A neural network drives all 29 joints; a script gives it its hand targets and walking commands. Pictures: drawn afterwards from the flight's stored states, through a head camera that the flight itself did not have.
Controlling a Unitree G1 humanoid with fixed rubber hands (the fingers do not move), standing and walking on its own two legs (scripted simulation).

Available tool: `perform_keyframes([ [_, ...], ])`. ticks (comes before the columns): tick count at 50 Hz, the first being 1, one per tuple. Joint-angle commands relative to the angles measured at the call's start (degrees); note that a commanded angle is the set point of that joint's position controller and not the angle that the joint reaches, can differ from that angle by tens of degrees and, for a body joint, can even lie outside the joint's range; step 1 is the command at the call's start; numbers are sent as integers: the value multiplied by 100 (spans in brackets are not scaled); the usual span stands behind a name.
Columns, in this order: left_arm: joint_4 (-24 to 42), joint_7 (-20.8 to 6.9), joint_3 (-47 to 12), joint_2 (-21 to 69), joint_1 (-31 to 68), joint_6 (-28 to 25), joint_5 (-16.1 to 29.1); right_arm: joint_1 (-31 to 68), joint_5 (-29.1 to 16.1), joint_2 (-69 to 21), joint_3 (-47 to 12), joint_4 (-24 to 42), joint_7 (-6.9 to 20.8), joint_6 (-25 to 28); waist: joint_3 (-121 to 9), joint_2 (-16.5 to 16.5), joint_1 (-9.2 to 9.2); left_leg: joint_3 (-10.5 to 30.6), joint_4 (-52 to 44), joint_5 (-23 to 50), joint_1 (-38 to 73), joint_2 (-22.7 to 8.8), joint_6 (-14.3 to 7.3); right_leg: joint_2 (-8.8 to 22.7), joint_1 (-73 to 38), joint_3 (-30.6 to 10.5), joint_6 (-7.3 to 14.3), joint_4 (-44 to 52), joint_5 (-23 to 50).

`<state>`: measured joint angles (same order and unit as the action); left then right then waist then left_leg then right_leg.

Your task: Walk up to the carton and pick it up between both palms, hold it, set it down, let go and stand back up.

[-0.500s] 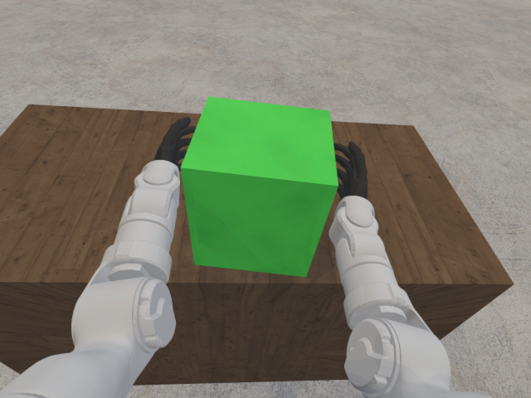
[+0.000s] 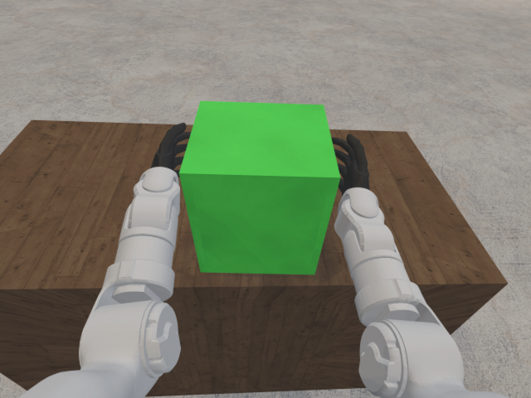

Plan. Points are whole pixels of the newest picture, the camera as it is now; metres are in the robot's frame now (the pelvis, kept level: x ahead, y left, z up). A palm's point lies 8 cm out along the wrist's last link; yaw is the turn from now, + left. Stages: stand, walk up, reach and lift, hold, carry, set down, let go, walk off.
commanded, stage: reach and lift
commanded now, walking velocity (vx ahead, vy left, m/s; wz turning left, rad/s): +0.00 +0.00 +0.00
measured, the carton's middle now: (259, 191) +0.41 -0.01 +0.10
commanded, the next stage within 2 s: hold in 1.60 s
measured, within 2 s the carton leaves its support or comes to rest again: neither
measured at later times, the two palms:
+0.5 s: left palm (158, 170) +0.37 +0.14 +0.18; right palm (363, 182) +0.35 -0.15 +0.18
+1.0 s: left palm (155, 167) +0.36 +0.14 +0.19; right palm (363, 174) +0.36 -0.15 +0.19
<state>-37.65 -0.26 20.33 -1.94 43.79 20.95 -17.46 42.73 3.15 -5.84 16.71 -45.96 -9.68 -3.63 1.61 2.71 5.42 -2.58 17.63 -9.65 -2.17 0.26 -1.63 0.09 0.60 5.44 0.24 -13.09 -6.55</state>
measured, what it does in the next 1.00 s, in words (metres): stands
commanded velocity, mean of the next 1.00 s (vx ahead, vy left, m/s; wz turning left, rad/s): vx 0.00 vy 0.00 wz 0.00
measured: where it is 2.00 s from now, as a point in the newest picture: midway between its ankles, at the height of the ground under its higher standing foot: outside the picture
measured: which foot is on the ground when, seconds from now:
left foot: down 0.00-1.00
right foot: down 0.00-1.00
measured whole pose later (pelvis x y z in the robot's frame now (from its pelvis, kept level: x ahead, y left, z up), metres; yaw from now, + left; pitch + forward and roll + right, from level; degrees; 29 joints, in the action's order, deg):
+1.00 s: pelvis -0.01 -0.01 +0.00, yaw +2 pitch -9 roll -1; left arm -11.7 -1.1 19.3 1.6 38.8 38.5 -20.6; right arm 41.9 -5.8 -2.7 6.9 -34.3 -10.1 -12.8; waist 3.4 3.3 6.8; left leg -0.8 18.6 -9.1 -0.7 0.0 -0.9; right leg -0.1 -1.1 7.2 1.0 -14.8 -7.2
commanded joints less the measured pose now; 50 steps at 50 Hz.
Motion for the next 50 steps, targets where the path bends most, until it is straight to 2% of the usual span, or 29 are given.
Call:
perform_keyframes([
  [1,810,-913,-1831,3261,3547,-113,424,3699,-214,-2886,-2066,960,548,148,-2367,-408,-105,-44,-247,991,109,130,250,-80,-1197,-30,-255,-204,1305],
  [2,1097,-881,-1894,3297,3501,-93,479,3695,-307,-2966,-2289,1161,538,145,-2569,-297,-136,-44,-141,1328,202,126,248,-114,-1359,-34,-260,-270,1652],
  [3,1414,-844,-2094,3383,3631,-98,560,3648,-414,-3001,-2388,1244,524,142,-2811,-437,-46,4,-46,1640,361,123,344,-139,-1386,-27,-268,-344,1882],
  [5,1780,-797,-2313,3482,3595,-46,646,3534,-572,-3016,-2627,1425,493,113,-2923,-453,54,54,126,2193,685,123,432,-192,-1310,-12,-272,-349,2132],
  [7,1674,-834,-2483,3460,3512,46,738,3655,-542,-3022,-2668,1725,444,47,-2726,-356,170,95,42,1609,410,181,325,-139,-1195,-16,-312,-280,1850],
  [9,1632,-858,-2466,3497,3138,238,613,3385,-552,-2766,-2519,1531,440,-52,-2181,-399,279,169,-25,1542,600,102,371,-191,-911,53,-251,-169,1468],
  [10,1541,-888,-2325,3422,3073,351,512,3389,-545,-2583,-2442,1423,466,-106,-1941,-381,210,166,-82,1425,612,73,377,-219,-724,97,-219,-82,1059],
  [12,1596,-940,-2262,3391,3233,496,478,3501,-522,-2543,-2297,1504,474,-128,-1883,-359,235,108,-146,1063,481,107,336,-198,-655,140,-215,-10,656],
  [14,2020,-879,-2499,3539,3431,548,593,3656,-678,-2601,-2447,1695,521,-113,-2157,-536,209,144,-98,1219,546,85,399,-223,-652,157,-181,-92,683],
  [15,2307,-813,-2657,3654,3214,610,644,3607,-857,-2647,-2708,1961,531,-104,-2451,-595,162,178,56,1769,796,72,442,-268,-768,145,-154,-154,1103],
  [16,2187,-812,-2588,3539,3312,661,611,3685,-871,-2599,-2723,1900,509,-168,-2315,-490,195,161,78,1763,786,92,433,-257,-742,143,-197,-111,1073],
  [17,2420,-794,-2766,3665,3289,680,713,3825,-934,-2650,-2839,2297,494,-118,-2704,-498,216,180,154,1926,906,106,433,-276,-803,167,-222,-161,1294],
  [18,2366,-771,-2843,3668,3391,707,720,3873,-922,-2572,-2793,2224,485,-161,-2640,-578,286,213,149,1810,895,89,465,-282,-643,170,-195,-148,1100],
  [19,2376,-730,-2773,3675,3302,762,618,3718,-943,-2499,-2759,1948,518,-241,-2341,-671,220,231,81,1654,935,53,474,-299,-449,183,-146,-103,701],
  [20,2273,-730,-2606,3544,3286,817,525,3575,-848,-2494,-2635,1728,531,-322,-1924,-515,234,211,-42,1236,772,44,396,-268,-379,190,-163,-41,393],
  [23,2629,-706,-2648,3556,3287,959,566,3741,-920,-2579,-2795,2015,573,-313,-2197,-453,98,172,-101,1128,600,60,319,-232,-656,139,-186,-157,612],
  [25,2446,-713,-2530,3504,3218,1071,469,3741,-900,-2472,-2672,1792,581,-368,-1878,-406,107,170,-156,941,576,28,295,-232,-580,153,-175,-108,384],
  [27,2252,-752,-2368,3426,3255,1188,385,3908,-847,-2470,-2576,1819,570,-410,-1760,-309,76,104,-297,285,291,80,156,-156,-572,101,-194,-33,26],
  [28,2448,-746,-2427,3495,3231,1220,432,4096,-922,-2540,-2695,2124,575,-354,-2108,-325,-4,93,-261,395,250,81,118,-149,-733,76,-184,-102,274],
  [29,2247,-748,-2208,3341,3169,1282,320,4089,-920,-2502,-2692,1879,573,-423,-1794,-238,-97,66,-304,345,127,90,67,-137,-780,59,-196,-88,260],
  [30,2563,-748,-2311,3406,3191,1275,389,4024,-976,-2597,-2759,2061,556,-395,-2097,-259,-49,70,-234,557,242,100,99,-146,-943,63,-225,-163,524],
  [34,2761,-778,-2513,3371,3103,1311,463,3866,-1058,-2521,-2888,2229,462,-440,-2327,-296,156,97,0,1192,659,137,218,-191,-960,101,-269,-172,1054],
  [36,2681,-841,-2351,3273,3131,1347,372,3617,-927,-2505,-2698,1894,436,-554,-1836,-238,228,82,-178,717,486,146,179,-149,-873,92,-287,-101,688],
  [38,2458,-920,-2201,3125,3018,1443,259,3559,-864,-2474,-2623,1796,409,-627,-1540,-195,220,45,-300,300,218,187,108,-76,-934,50,-322,-68,545],
  [41,2885,-915,-2453,3326,3245,1422,406,3795,-956,-2512,-2688,2096,448,-528,-1931,-372,229,93,-192,704,442,145,217,-151,-892,152,-276,-145,619],
  [42,2839,-889,-2402,3297,3282,1428,407,3983,-1005,-2534,-2800,2192,457,-517,-1998,-308,106,83,-137,811,452,149,198,-168,-933,145,-272,-142,659],
  [44,3034,-804,-2709,3402,3279,1374,576,4031,-1105,-2624,-3033,2571,443,-472,-2394,-336,160,132,32,1215,669,146,249,-218,-984,144,-289,-245,1059],
  [45,3125,-768,-2788,3447,3340,1352,602,3945,-1121,-2632,-3032,2521,430,-496,-2426,-416,220,152,47,1248,692,161,268,-200,-925,132,-302,-249,1084],
  [50,3287,-763,-2817,3436,3168,1407,625,3849,-1239,-2619,-3218,2648,385,-580,-2471,-314,189,198,21,1276,646,149,246,-201,-1072,98,-326,-280,1273],
])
